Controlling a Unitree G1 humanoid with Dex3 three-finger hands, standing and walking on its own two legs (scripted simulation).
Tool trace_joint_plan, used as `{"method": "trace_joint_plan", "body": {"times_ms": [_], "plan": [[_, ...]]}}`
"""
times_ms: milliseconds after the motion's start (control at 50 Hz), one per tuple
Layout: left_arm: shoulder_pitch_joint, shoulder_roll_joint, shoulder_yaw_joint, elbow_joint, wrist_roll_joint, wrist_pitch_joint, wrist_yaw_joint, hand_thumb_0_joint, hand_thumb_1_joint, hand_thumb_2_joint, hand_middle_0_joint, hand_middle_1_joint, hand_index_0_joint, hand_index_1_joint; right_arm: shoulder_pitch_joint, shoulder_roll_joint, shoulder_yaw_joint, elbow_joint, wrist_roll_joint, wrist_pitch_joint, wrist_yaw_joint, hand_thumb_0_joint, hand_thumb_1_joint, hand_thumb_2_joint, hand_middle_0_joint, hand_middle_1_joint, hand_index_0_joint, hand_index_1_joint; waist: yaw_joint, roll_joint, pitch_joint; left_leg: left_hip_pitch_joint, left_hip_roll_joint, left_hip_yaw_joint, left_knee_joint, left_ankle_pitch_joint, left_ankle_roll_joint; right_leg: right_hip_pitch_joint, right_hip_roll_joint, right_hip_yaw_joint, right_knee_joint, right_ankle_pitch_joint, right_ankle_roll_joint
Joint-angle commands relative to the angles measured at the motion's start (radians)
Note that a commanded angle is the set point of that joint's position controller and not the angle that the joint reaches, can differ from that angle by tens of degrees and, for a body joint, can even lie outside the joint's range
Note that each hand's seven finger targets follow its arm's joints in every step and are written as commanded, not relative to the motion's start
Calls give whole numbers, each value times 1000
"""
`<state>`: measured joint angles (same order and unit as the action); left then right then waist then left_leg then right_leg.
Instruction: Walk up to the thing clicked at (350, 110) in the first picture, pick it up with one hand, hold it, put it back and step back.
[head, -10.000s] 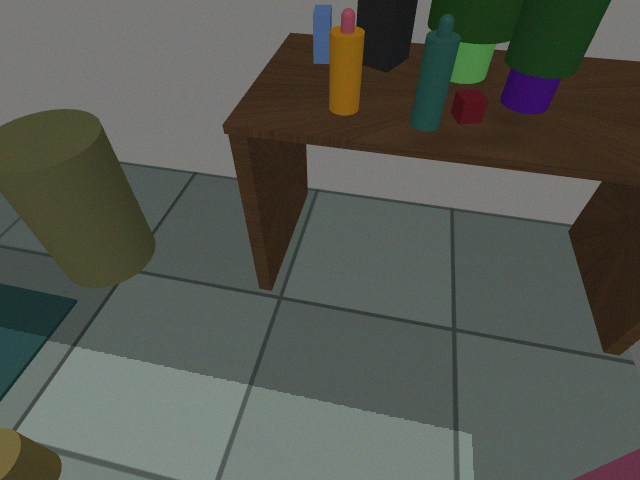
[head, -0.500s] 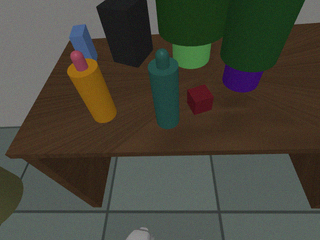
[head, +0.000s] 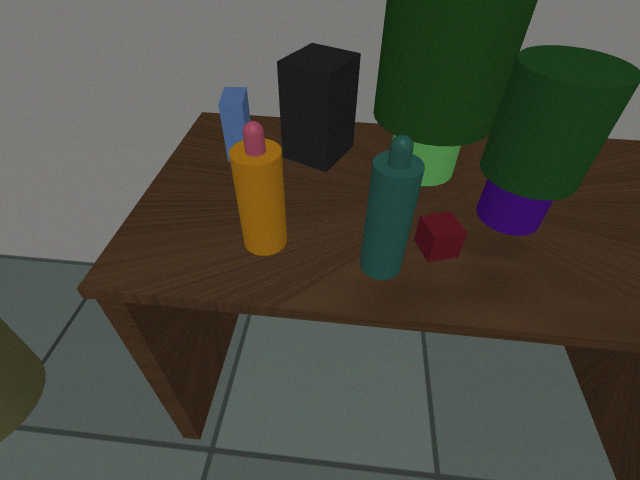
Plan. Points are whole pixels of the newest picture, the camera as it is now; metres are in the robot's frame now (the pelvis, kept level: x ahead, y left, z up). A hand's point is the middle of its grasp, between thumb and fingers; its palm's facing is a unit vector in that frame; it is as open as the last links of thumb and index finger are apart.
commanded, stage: walk up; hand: left
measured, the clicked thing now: (259, 188) +0.55 +0.14 +0.09
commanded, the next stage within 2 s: stand in 1.44 s
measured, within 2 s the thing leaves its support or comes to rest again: neither
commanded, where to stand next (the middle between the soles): +0.09 +0.02 m, yaw -3 degrees
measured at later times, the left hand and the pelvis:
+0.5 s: hand out of the picture +0.13 +0.27 -0.13, palm faces -0.02 -0.93 -0.36, open 7.4 cm; pelvis +0.03 +0.01 +0.02, yaw -1 degrees
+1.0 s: hand out of the picture +0.13 +0.26 -0.14, palm faces -0.07 -0.93 -0.35, open 7.4 cm; pelvis +0.04 +0.01 +0.02, yaw -3 degrees
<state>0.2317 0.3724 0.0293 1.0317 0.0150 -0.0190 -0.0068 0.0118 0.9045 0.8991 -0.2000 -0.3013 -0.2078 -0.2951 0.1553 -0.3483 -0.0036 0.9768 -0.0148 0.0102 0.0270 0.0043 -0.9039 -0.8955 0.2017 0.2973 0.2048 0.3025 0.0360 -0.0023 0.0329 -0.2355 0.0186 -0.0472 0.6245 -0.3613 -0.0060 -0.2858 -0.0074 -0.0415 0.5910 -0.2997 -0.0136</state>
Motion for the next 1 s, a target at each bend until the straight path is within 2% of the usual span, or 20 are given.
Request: {"method": "trace_joint_plan", "body": {"times_ms": [0, 60, 80, 120, 140, 160, 220, 260, 300, 340, 560, 840, 900, 980], "plan": [[-91, 212, 38, -53, -5, -35, 2, 0, 900, 900, -200, -300, -200, -300, -60, -238, -58, -41, -2, -28, -14, 0, -900, -900, 200, 300, 200, 300, -20, 61, 81, -89, 89, -150, -263, -207, 76, -35, -75, 156, -216, -185, -31], [-75, 204, 36, -27, -9, -49, 8, 0, 900, 900, -200, -300, -200, -300, -67, -227, -54, -27, 3, -46, -19, 0, -900, -900, 200, 300, 200, 300, -15, 31, -62, -1, 94, -114, -236, 68, 68, 110, -85, 142, -191, 99, -28], [-80, 209, 36, -21, -12, -49, 9, 0, 900, 900, -200, -300, -200, -300, -64, -223, -52, -22, 6, -46, -20, 0, -900, -900, 200, 300, 200, 300, -17, 18, -78, -1, 86, -106, -239, 57, 65, 119, -93, 155, -208, 95, -24], [-99, 212, 32, -19, -8, -47, 8, 0, 900, 900, -200, -300, -200, -300, -70, -226, -54, -13, 5, -38, -18, 0, -900, -900, 200, 300, 200, 300, -23, 19, -64, -17, 84, -105, -264, -63, 65, 97, -107, 176, -271, -85, -19], [-119, 216, 32, -13, -5, -44, 8, 0, 900, 900, -200, -300, -200, -300, -74, -223, -54, -4, 5, -33, -17, 0, -900, -900, 200, 300, 200, 300, -25, 13, -12, -39, 79, -103, -278, -94, 62, 67, -106, 183, -280, -136, -19], [-129, 213, 29, -11, -5, -42, 8, 0, 900, 900, -200, -300, -200, -300, -72, -223, -55, 6, 1, -32, -19, 0, -900, -900, 200, 300, 200, 300, -26, 3, 4, -19, 78, -96, -280, -71, 59, 49, -108, 186, -282, -126, -21], [-126, 201, 23, 11, -12, -47, 11, 0, 900, 900, -200, -300, -200, -300, -69, -218, -50, 26, 3, -40, -20, 0, -900, -900, 200, 300, 200, 300, -25, -1, -9, 8, 88, -90, -282, 99, 58, 94, -106, 158, -264, 76, -18], [-127, 190, 22, 22, -16, -49, 13, 0, 900, 900, -200, -300, -200, -300, -67, -218, -50, 39, 7, -46, -22, 0, -900, -900, 200, 300, 200, 300, -21, 7, -60, 42, 97, -80, -281, 252, 52, 164, -111, 138, -236, 252, -13], [-134, 195, 21, 26, -17, -47, 16, 0, 900, 900, -200, -300, -200, -300, -68, -222, -53, 47, 10, -46, -26, 0, -900, -900, 200, 300, 200, 300, -24, -9, -90, 78, 98, -64, -277, 342, 48, 190, -117, 132, -231, 340, -11], [-136, 192, 18, 33, -19, -42, 18, 0, 900, 900, -200, -300, -200, -300, -80, -223, -54, 51, 10, -44, -28, 0, -900, -900, 200, 300, 200, 300, -21, 4, -101, 102, 102, -55, -279, 374, 50, 197, -120, 125, -227, 366, -8], [-207, 188, 13, 46, -13, -26, 22, 0, 900, 900, -200, -300, -200, -300, -97, -217, -58, 79, 7, -37, -31, 0, -900, -900, 200, 300, 200, 300, -33, 17, -78, 117, 107, -29, -332, 388, 39, 218, -118, 118, -244, 365, 0], [-234, 185, 15, 47, -6, -27, 22, 0, 900, 900, -200, -300, -200, -300, -108, -212, -61, 87, 4, -33, -29, 0, -900, -900, 200, 300, 200, 300, -43, 9, -73, 122, 95, -9, -353, 292, 32, 221, -117, 138, -266, 348, 2], [-210, 185, 14, 53, -6, -28, 23, 0, 900, 900, -200, -300, -200, -300, -117, -211, -61, 84, 5, -31, -28, 0, -900, -900, 200, 300, 200, 300, -35, 6, -75, 154, 99, -6, -350, 289, 36, 202, -113, 137, -270, 340, 3], [-216, 186, 15, 52, -3, -27, 23, 0, 900, 900, -200, -300, -200, -300, -109, -216, -63, 87, 4, -28, -27, 0, -900, -900, 200, 300, 200, 300, -44, -4, -74, 153, 97, -6, -351, 258, 37, 198, -110, 141, -278, 326, 3]]}}
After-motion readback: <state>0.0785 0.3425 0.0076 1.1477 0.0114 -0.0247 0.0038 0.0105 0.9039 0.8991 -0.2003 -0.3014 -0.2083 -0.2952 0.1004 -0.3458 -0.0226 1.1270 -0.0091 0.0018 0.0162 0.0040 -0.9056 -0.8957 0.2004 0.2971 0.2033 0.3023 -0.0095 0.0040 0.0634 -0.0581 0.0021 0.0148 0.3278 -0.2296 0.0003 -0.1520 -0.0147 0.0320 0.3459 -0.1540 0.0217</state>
